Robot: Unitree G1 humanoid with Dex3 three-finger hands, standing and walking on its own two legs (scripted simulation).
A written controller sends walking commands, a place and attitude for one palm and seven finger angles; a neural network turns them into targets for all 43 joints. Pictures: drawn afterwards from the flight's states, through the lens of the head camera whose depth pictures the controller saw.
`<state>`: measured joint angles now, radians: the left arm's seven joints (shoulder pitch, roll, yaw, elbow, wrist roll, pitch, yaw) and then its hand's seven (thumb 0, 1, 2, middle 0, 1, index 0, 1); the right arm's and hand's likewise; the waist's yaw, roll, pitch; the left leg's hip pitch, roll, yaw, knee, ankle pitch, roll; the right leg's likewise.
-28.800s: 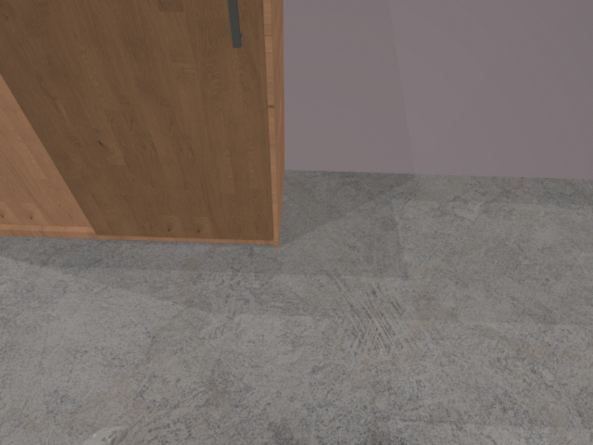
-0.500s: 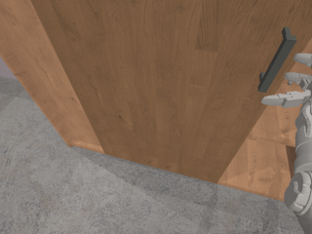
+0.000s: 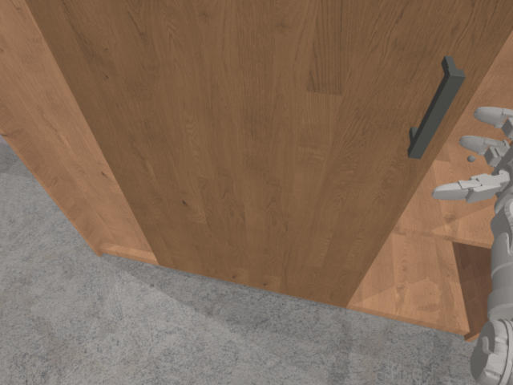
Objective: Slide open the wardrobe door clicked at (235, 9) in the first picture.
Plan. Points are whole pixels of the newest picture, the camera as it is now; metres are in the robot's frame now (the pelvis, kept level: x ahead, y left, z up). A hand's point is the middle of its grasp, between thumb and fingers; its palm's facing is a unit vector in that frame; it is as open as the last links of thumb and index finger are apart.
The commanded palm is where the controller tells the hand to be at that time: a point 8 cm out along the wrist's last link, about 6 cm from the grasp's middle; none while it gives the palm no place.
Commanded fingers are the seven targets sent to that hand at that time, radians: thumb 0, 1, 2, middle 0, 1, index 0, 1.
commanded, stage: slip the hand off the handle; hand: right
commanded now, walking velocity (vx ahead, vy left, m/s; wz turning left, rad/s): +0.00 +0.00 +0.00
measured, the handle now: (430, 110) +0.51 -0.21 +0.19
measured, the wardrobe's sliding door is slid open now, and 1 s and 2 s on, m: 0.45 0.45 0.45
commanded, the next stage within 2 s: draw the hand back to the body in 0.46 s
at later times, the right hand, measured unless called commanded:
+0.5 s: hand (491, 217) +0.33 -0.25 +0.16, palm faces +0.29 +0.95 -0.10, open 14.7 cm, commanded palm +0.30 -0.29 +0.17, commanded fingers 0.00 0.55 -0.20 0.25 1.15 0.25 1.15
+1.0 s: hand out of the picture +0.26 -0.25 +0.16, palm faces +0.24 +0.97 -0.01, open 14.7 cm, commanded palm +0.22 -0.28 +0.17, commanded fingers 0.00 0.48 -0.23 0.25 1.11 0.25 1.11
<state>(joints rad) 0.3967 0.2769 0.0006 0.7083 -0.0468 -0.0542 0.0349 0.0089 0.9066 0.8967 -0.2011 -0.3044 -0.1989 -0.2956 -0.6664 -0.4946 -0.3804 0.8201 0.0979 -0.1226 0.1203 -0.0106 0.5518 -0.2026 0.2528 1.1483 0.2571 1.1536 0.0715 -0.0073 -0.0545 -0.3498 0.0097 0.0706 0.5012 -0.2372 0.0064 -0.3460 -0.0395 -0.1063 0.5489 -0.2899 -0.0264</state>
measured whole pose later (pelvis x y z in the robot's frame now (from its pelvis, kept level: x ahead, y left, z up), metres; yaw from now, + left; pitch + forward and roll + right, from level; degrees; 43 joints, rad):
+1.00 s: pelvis -0.02 +0.03 +0.00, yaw -2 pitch -5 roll +0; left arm 0.23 0.28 -0.05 0.66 -0.09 -0.15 0.12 0.01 0.91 0.90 -0.20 -0.30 -0.20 -0.30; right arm -0.11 -0.38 -0.39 0.15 0.30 0.18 0.23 -0.01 0.55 -0.20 0.25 1.15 0.25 1.15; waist -0.04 -0.03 -0.01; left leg -0.15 0.00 0.11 0.47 -0.23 0.04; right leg -0.14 -0.05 -0.07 0.47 -0.24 0.01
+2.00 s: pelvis -0.02 +0.02 +0.01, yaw -3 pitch -8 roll +0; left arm 0.19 0.22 -0.01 0.69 0.00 -0.17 0.08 0.01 0.91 0.90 -0.20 -0.30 -0.20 -0.30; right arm 0.44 -0.31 -0.33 -0.34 0.08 -0.11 -0.15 0.01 -0.84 -0.88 0.21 0.33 0.21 0.33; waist -0.08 -0.06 0.03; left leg -0.04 0.00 0.12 0.36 -0.18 0.03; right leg -0.06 -0.03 -0.06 0.39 -0.21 0.00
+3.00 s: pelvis -0.10 +0.00 -0.01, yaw -5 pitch -1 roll +0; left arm 0.23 0.22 -0.02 0.61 0.00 -0.10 0.07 0.01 0.90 0.90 -0.20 -0.30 -0.20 -0.30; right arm 0.48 -0.35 -0.40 -0.46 0.02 -0.22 -0.18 0.02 -0.88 -0.90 0.21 0.30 0.22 0.31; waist -0.03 0.00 -0.01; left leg -0.41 0.01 0.04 0.59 -0.17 0.01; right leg -0.46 0.01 -0.03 0.71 -0.40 -0.02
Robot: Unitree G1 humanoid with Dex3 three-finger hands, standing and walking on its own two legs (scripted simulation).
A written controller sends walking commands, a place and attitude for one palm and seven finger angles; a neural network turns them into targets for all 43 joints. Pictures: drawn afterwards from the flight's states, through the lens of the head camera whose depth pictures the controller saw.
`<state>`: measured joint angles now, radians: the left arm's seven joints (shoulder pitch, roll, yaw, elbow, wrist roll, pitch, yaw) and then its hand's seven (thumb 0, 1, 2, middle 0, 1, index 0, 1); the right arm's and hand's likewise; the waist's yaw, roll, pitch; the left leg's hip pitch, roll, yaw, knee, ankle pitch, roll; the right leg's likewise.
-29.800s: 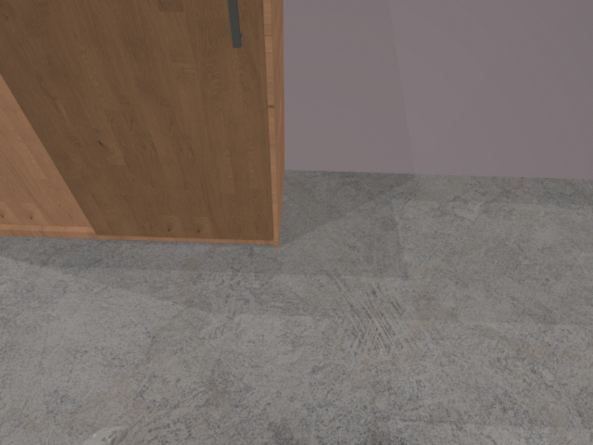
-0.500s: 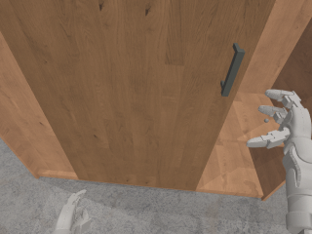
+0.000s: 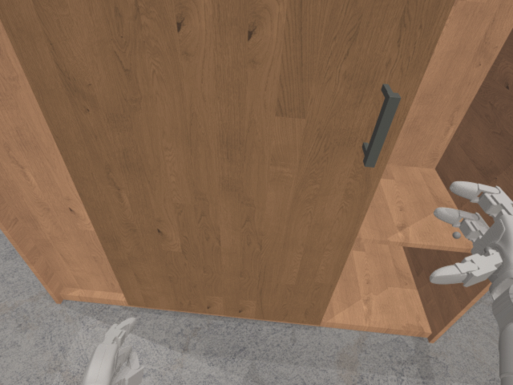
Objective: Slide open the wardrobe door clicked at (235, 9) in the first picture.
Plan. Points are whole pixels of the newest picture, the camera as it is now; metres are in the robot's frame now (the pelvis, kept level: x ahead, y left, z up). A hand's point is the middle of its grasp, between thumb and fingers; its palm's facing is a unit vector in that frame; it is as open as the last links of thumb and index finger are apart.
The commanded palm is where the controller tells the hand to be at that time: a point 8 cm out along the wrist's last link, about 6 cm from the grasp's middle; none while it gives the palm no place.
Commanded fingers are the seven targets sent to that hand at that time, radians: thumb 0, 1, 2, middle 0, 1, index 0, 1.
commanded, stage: draw the hand back to the body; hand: right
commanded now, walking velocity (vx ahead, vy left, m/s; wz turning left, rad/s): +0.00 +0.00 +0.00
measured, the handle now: (377, 126) +0.53 -0.22 +0.19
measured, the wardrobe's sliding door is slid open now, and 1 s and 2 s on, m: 0.45 0.45 0.45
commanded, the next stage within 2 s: step back with the hand held close in 1.16 s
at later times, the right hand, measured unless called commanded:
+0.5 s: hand (500, 273) +0.22 -0.28 +0.17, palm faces +0.52 +0.82 -0.24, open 11.6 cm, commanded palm +0.17 -0.31 +0.17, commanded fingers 0.00 -0.43 -0.67 0.22 0.58 0.22 0.58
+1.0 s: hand out of the picture +0.18 -0.28 +0.16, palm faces +0.54 +0.78 -0.31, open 7.6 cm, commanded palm +0.13 -0.31 +0.17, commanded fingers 0.00 -0.90 -0.90 0.20 0.30 0.20 0.30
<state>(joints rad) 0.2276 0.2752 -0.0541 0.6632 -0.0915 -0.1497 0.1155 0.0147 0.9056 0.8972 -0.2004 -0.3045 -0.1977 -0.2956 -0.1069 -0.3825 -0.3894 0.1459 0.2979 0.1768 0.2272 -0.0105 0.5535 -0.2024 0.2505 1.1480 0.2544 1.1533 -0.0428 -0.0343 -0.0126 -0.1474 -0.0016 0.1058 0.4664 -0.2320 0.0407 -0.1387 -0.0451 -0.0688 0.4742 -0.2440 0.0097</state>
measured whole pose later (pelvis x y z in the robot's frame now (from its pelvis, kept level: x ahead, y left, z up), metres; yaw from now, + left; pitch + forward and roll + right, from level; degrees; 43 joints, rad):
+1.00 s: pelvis +0.00 -0.01 +0.01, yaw -1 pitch -8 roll +0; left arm 0.19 0.22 -0.01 0.69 0.00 -0.17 0.08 0.01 0.91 0.90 -0.20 -0.30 -0.20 -0.30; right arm 0.44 -0.31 -0.33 -0.34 0.08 -0.11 -0.15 0.01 -0.84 -0.88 0.21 0.33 0.21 0.33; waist -0.08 -0.06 0.03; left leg -0.04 0.00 0.12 0.36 -0.18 0.03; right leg -0.06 -0.03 -0.06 0.39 -0.21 0.00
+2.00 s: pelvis -0.08 -0.03 -0.02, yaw -3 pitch -1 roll +0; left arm 0.23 0.22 -0.02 0.61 0.00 -0.10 0.07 0.01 0.90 0.90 -0.20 -0.30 -0.20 -0.30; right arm 0.48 -0.35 -0.40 -0.46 0.02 -0.22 -0.18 0.02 -0.88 -0.90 0.21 0.30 0.22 0.31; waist -0.03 0.00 -0.01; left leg -0.41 0.01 0.04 0.59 -0.17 0.01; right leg -0.46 0.01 -0.03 0.71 -0.40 -0.02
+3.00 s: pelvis -0.29 +0.00 +0.00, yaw -1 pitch -2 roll -1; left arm 0.26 0.21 -0.01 0.69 0.01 -0.07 0.07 0.01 0.90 0.90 -0.20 -0.30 -0.20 -0.30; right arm 0.46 -0.36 -0.38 -0.40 0.02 -0.17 -0.17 0.02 -0.89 -0.90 0.21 0.30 0.21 0.31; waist -0.02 0.02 -0.06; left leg -0.28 0.00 0.06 0.53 -0.22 0.08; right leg -0.44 0.00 -0.05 0.95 -0.42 0.00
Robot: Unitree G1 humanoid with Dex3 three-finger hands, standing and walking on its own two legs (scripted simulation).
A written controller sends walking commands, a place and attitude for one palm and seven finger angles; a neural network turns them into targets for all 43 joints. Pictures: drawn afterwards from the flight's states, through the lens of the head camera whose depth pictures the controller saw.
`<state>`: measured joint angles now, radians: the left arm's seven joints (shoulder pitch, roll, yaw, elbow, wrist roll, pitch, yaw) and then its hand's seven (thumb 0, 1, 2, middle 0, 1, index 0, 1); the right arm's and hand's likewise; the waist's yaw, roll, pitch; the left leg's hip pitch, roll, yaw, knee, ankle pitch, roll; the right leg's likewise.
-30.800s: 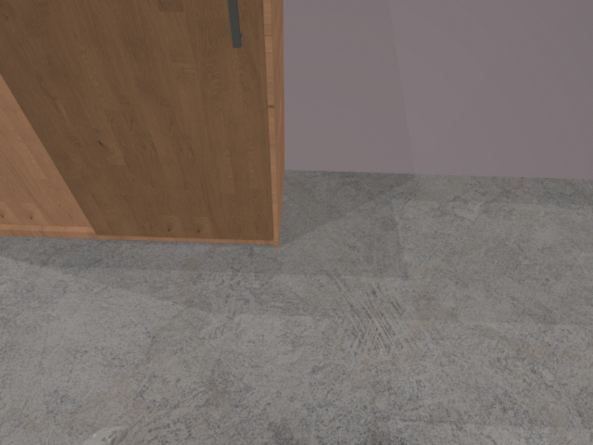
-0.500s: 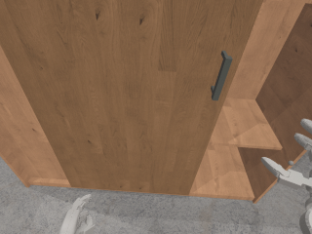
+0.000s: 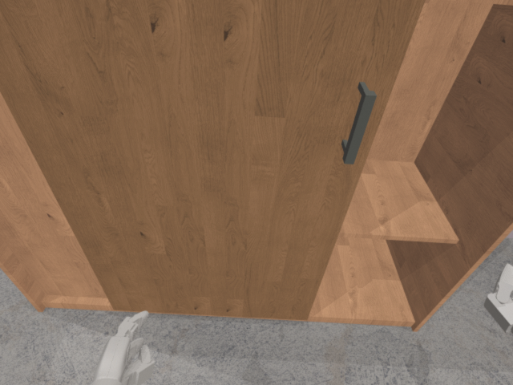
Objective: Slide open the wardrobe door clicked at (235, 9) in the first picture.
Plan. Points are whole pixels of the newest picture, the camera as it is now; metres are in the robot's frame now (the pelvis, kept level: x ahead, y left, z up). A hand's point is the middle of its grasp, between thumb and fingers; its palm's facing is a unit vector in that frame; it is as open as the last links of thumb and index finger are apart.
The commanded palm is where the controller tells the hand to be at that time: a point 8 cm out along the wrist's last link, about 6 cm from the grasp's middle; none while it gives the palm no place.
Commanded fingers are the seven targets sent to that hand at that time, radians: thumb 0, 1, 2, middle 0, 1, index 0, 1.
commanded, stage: draw the hand back to the body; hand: right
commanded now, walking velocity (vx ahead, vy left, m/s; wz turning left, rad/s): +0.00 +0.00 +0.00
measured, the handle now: (355, 124) +0.54 -0.20 +0.18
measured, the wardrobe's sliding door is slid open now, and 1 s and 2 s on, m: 0.45 0.45 0.45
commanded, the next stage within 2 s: step back with the hand held close in 0.16 s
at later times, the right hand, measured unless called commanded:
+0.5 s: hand (476, 291) +0.19 -0.27 +0.15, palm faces +0.44 +0.81 -0.39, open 7.4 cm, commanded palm +0.13 -0.31 +0.17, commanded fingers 0.00 -0.90 -0.90 0.20 0.30 0.20 0.30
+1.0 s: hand out of the picture +0.10 -0.29 +0.15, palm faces +0.54 +0.75 -0.39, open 7.4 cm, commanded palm +0.05 -0.33 +0.17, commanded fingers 0.00 -0.90 -0.90 0.20 0.30 0.20 0.30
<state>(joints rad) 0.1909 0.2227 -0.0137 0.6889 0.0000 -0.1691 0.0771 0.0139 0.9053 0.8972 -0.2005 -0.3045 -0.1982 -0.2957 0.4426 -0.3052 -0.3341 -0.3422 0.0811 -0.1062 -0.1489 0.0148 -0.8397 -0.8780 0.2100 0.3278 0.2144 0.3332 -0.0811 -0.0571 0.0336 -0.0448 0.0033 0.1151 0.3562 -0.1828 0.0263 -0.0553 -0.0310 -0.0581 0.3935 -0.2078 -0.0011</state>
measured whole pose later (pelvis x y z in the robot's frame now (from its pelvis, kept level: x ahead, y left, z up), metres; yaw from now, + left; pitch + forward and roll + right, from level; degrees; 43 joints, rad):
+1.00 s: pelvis -0.08 -0.02 -0.02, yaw -2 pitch -1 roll +0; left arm 0.23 0.22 -0.02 0.61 0.00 -0.10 0.07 0.01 0.90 0.90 -0.20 -0.30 -0.20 -0.30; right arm 0.48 -0.35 -0.40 -0.46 0.02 -0.22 -0.18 0.02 -0.88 -0.90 0.21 0.30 0.22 0.31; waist -0.03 0.00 -0.01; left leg -0.41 0.01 0.04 0.59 -0.17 0.01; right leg -0.46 0.01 -0.03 0.71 -0.40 -0.02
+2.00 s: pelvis -0.29 +0.01 -0.01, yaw +0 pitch -2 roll -1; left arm 0.26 0.21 -0.01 0.69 0.01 -0.07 0.07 0.01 0.90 0.90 -0.20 -0.30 -0.20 -0.30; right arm 0.46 -0.36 -0.38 -0.40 0.02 -0.17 -0.17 0.02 -0.89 -0.90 0.21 0.30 0.21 0.31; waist -0.02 0.02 -0.06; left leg -0.28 0.00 0.06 0.53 -0.22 0.08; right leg -0.44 0.00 -0.05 0.95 -0.42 0.00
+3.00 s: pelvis -0.30 -0.04 +0.00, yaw -3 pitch -1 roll +0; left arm 0.23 0.23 0.00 1.06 0.01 0.03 0.00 0.01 0.91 0.90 -0.20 -0.30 -0.20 -0.30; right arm 0.27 -0.27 -0.01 1.11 -0.01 0.01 -0.02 0.01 -0.92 -0.90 0.20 0.30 0.21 0.30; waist -0.01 -0.01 0.06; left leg -0.22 0.03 0.08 0.40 -0.16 0.00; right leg -0.20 -0.02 -0.09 0.43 -0.22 -0.02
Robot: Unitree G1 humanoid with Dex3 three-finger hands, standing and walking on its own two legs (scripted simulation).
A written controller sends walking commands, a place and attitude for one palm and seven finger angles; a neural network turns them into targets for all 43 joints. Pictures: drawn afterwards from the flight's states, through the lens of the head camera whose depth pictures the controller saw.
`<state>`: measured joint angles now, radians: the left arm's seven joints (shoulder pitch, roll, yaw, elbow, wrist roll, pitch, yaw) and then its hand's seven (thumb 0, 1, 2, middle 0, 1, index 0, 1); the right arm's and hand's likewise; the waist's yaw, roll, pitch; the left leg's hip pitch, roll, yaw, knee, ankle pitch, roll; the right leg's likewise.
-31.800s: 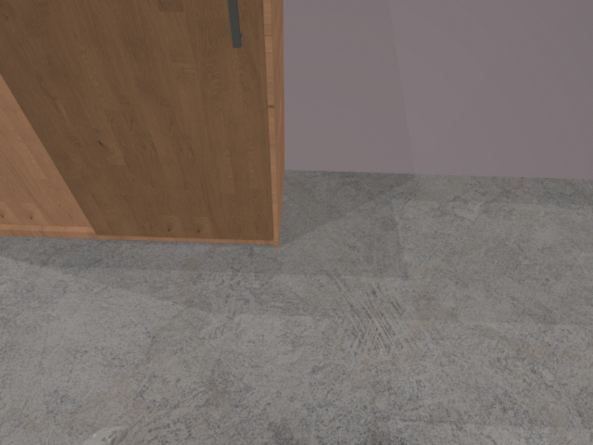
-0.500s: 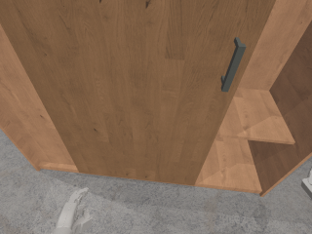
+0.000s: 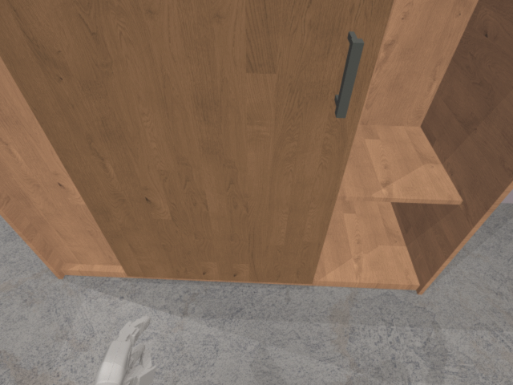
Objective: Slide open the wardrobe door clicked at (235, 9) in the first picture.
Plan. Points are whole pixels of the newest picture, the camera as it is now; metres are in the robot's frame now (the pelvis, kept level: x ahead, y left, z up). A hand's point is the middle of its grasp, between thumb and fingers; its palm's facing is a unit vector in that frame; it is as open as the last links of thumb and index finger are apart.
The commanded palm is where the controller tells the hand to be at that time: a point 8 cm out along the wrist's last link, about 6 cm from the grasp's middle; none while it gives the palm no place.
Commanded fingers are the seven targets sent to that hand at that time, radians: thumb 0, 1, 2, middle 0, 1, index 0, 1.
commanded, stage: step back with the hand held close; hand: right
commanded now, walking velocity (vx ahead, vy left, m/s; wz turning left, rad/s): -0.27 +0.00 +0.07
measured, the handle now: (346, 76) +0.62 -0.15 +0.20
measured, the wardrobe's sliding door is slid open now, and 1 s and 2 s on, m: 0.45 0.45 0.45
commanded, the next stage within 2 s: stop stepping back and stand still in 0.34 s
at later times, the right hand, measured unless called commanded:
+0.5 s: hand out of the picture +0.10 -0.23 +0.19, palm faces +0.42 +0.81 -0.41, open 7.4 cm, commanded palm +0.05 -0.27 +0.19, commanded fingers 0.00 -0.90 -0.90 0.20 0.30 0.20 0.30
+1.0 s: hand out of the picture -0.01 -0.24 +0.19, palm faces +0.48 +0.80 -0.37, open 7.4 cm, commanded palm -0.06 -0.27 +0.19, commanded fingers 0.00 -0.90 -0.90 0.20 0.30 0.20 0.30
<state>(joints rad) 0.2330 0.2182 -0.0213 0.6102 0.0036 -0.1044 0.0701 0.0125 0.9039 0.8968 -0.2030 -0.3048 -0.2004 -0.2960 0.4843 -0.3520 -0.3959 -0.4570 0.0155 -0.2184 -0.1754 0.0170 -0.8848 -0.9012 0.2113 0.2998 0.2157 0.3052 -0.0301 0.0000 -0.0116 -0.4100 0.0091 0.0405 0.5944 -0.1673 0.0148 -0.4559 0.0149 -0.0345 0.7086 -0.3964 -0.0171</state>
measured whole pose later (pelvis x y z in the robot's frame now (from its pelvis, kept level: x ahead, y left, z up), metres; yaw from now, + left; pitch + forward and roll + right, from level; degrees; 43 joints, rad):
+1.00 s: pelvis -0.21 +0.02 +0.01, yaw +2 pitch -2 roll -1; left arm 0.26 0.21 -0.01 0.69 0.01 -0.07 0.07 0.01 0.90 0.90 -0.20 -0.30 -0.20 -0.30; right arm 0.46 -0.36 -0.38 -0.40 0.02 -0.17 -0.17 0.02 -0.89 -0.90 0.21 0.30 0.21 0.31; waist -0.02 0.02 -0.06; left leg -0.28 0.00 0.06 0.53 -0.22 0.08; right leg -0.44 0.00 -0.05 0.95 -0.42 0.00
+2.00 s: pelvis -0.22 -0.03 +0.02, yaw +0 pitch -1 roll +0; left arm 0.23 0.23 0.00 1.06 0.01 0.03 0.00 0.01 0.91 0.90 -0.20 -0.30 -0.20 -0.30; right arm 0.27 -0.27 -0.01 1.11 -0.01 0.01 -0.02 0.01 -0.92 -0.90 0.20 0.30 0.21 0.30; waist -0.01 -0.01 0.06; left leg -0.22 0.03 0.08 0.40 -0.16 0.00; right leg -0.20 -0.02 -0.09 0.43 -0.22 -0.02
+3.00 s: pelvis -0.18 -0.04 +0.03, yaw +0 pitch -1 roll +0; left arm 0.09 0.33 0.01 1.12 0.01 0.00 -0.01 0.01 0.91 0.90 -0.20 -0.30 -0.20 -0.30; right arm 0.11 -0.34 0.00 1.14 -0.01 -0.02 -0.01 0.01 -0.90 -0.90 0.20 0.30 0.21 0.30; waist 0.00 0.00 0.05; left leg -0.13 0.04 0.07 0.31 -0.16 -0.02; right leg -0.08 0.00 -0.10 0.30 -0.20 -0.03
